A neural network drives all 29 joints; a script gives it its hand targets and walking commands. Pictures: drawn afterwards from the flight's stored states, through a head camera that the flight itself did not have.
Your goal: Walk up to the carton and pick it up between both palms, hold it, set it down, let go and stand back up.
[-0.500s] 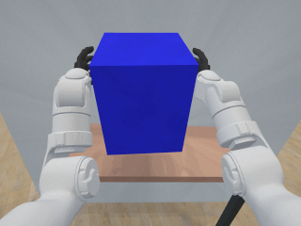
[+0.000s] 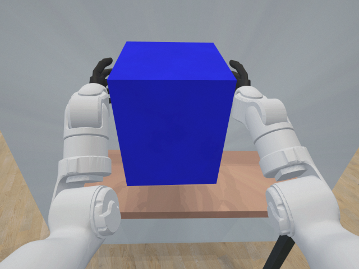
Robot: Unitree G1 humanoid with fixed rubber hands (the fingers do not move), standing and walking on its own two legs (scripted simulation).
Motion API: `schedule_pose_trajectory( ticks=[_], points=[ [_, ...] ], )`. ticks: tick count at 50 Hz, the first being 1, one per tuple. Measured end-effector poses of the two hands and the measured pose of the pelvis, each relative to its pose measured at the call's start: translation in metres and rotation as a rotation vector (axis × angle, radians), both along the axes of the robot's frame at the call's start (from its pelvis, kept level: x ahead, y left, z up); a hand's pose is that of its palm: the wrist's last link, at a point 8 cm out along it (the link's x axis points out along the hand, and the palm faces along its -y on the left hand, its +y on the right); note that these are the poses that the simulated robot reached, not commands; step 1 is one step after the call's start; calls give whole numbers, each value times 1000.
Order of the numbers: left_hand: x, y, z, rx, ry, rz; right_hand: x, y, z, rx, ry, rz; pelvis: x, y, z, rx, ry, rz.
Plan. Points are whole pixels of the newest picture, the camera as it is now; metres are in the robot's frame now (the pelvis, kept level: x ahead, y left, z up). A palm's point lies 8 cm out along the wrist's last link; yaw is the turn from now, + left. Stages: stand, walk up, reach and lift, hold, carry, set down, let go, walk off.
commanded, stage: hold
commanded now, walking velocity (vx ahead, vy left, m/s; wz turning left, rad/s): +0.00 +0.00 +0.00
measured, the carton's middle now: (171, 112) +0.38 +0.00 +0.24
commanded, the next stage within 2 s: none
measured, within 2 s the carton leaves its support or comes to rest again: neither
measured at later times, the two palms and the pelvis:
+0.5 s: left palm (98, 92) +0.37 +0.15 +0.30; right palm (240, 93) +0.36 -0.14 +0.30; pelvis +0.00 +0.00 +0.00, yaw +0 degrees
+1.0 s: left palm (95, 91) +0.37 +0.15 +0.30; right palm (238, 93) +0.36 -0.14 +0.30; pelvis -0.01 +0.00 +0.00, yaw +1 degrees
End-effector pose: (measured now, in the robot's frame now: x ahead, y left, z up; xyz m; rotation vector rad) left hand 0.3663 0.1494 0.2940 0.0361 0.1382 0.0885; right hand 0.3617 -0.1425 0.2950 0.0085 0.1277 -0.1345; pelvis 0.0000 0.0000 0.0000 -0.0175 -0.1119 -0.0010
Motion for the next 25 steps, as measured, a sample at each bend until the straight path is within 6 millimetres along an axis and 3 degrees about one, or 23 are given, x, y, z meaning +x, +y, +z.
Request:
schedule_pose_trajectory(
  ticks=[12, 25],
  points=[
    [-1, 8, -2, -1, 4, -2, -1, 8, 2, 9, 5, -3, -4, 1, 0, -1, 13, 9],
    [1, 1, 1, 21, 1, -6, 0, 1, 2, 21, 2, -8, -5, 3, 0, -2, 16, 6]
  ],
)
